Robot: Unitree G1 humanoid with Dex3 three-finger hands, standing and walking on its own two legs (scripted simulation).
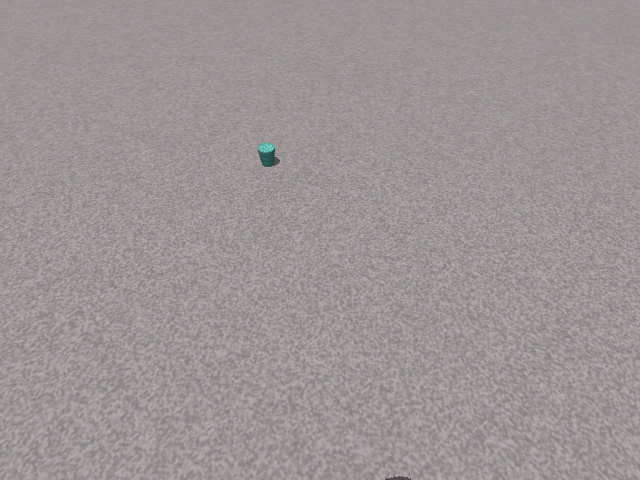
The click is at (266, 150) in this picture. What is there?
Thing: tapered cup
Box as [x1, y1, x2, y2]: [258, 143, 274, 166]
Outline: 263,143 258,146 258,151 262,164 268,166 273,163 274,146 270,143
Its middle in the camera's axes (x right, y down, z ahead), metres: -0.29 -0.43 +2.01
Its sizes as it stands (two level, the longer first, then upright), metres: 0.086 0.086 0.096
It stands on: the floor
